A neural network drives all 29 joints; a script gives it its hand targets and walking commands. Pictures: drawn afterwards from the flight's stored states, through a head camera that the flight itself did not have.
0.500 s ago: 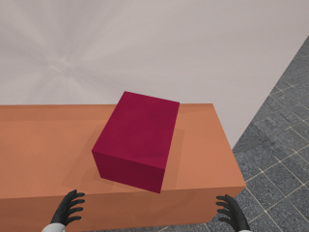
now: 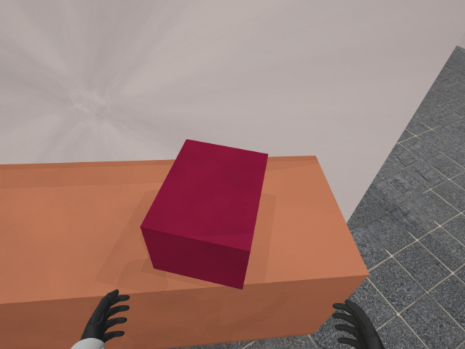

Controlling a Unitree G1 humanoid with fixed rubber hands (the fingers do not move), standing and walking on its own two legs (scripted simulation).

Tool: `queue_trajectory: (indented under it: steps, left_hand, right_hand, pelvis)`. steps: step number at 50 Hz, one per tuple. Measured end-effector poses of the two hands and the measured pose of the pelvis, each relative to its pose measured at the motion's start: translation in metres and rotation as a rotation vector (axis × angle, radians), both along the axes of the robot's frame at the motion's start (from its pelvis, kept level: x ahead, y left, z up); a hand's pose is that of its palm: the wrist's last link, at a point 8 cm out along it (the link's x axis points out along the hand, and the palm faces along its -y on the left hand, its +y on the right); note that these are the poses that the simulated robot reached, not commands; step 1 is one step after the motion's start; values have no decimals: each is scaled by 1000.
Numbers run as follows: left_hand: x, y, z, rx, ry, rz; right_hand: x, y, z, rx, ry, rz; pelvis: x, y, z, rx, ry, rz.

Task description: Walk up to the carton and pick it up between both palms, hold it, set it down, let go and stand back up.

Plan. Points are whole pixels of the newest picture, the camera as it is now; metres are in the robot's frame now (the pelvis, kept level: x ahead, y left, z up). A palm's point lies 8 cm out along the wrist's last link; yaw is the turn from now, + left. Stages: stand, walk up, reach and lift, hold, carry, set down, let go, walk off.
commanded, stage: stand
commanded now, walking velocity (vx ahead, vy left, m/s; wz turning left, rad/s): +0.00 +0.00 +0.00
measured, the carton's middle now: (212, 209) +0.47 +0.05 -0.12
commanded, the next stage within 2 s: none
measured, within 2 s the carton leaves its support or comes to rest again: neither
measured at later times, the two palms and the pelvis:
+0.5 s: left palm out of the picture +0.04 +0.31 -0.10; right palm out of the picture +0.11 -0.26 -0.10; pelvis -0.02 +0.01 +0.00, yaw +2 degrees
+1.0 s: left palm out of the picture +0.01 +0.30 -0.11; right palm out of the picture +0.05 -0.28 -0.11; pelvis -0.04 +0.01 +0.00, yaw +2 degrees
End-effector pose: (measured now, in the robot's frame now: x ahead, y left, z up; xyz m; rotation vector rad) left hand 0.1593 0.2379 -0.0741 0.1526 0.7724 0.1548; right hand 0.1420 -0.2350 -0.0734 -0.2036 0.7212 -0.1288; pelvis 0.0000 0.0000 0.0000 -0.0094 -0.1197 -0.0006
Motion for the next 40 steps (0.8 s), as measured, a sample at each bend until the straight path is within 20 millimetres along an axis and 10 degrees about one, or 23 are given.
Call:
queue_trajectory:
  steps: [14, 40]
  left_hand:
    - [-74, 69, -7, 169, 146, 36]
    - [-143, 69, -30, 152, 364, 57]
  right_hand:
    - [-19, -38, -16, -106, 202, -13]
    - [-76, -29, -40, -66, 377, -29]
  pelvis:
    - [-6, 10, 1, 2, 51, 31]
    - [-31, 14, 4, 15, 53, 31]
